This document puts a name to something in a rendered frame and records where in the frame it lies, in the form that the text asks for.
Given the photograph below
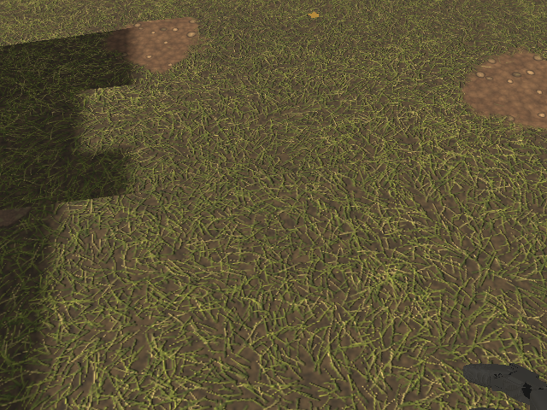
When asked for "robot right hand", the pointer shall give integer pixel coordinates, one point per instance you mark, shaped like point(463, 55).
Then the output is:
point(514, 380)

